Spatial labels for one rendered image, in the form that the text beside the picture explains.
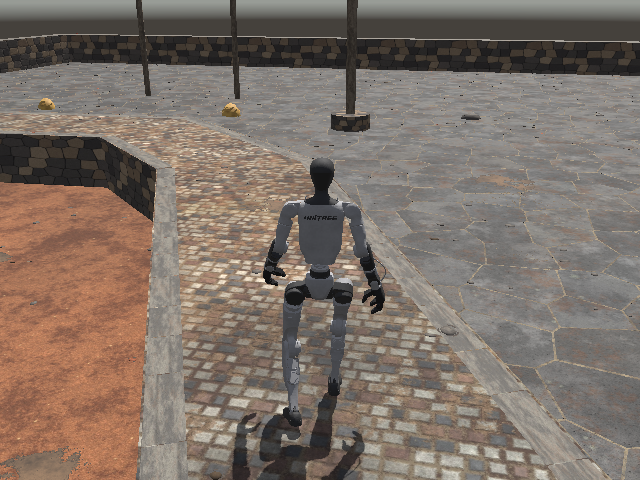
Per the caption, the left robot hand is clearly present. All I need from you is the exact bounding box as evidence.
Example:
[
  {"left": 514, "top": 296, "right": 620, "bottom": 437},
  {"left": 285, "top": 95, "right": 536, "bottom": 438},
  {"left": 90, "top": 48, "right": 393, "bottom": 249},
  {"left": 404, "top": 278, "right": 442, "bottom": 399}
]
[{"left": 263, "top": 267, "right": 286, "bottom": 286}]

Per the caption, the robot right thigh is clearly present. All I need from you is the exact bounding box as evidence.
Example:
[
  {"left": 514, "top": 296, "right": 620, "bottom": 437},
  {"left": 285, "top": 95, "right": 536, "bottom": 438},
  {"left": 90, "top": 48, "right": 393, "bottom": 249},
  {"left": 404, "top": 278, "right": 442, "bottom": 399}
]
[{"left": 330, "top": 278, "right": 353, "bottom": 337}]

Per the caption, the right robot hand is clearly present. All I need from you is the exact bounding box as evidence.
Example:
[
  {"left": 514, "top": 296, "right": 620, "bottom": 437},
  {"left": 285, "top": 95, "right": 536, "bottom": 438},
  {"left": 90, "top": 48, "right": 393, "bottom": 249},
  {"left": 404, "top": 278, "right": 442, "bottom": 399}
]
[{"left": 362, "top": 286, "right": 385, "bottom": 314}]

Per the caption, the right robot forearm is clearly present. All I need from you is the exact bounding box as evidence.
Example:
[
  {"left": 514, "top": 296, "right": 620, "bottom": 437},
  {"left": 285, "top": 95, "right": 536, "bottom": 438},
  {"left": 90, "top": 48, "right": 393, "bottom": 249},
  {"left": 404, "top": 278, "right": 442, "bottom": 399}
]
[{"left": 360, "top": 242, "right": 382, "bottom": 290}]

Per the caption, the robot right upper arm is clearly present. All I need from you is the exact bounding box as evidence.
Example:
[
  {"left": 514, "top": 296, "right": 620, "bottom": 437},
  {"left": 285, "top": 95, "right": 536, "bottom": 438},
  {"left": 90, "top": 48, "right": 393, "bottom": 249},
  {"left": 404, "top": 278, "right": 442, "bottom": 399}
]
[{"left": 342, "top": 201, "right": 369, "bottom": 258}]

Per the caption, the robot left thigh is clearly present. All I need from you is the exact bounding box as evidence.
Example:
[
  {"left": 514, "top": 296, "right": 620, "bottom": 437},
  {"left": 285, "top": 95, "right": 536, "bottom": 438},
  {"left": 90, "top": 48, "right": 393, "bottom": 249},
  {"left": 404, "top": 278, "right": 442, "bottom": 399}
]
[{"left": 282, "top": 280, "right": 306, "bottom": 358}]

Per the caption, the left robot forearm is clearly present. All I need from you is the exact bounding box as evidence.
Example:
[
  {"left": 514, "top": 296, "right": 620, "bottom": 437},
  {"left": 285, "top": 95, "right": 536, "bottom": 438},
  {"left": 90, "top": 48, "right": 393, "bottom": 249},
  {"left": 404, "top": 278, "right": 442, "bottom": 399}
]
[{"left": 264, "top": 238, "right": 283, "bottom": 272}]

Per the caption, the robot thigh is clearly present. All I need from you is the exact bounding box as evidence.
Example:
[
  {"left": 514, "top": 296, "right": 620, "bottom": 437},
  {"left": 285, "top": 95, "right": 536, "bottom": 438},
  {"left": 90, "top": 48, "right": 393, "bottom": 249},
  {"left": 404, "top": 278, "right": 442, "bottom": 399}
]
[
  {"left": 330, "top": 278, "right": 353, "bottom": 337},
  {"left": 282, "top": 280, "right": 306, "bottom": 358}
]

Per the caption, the robot left upper arm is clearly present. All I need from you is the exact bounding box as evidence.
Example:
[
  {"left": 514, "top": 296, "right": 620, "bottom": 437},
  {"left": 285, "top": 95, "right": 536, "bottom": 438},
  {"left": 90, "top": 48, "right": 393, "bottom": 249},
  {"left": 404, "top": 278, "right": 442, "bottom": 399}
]
[{"left": 272, "top": 200, "right": 301, "bottom": 254}]

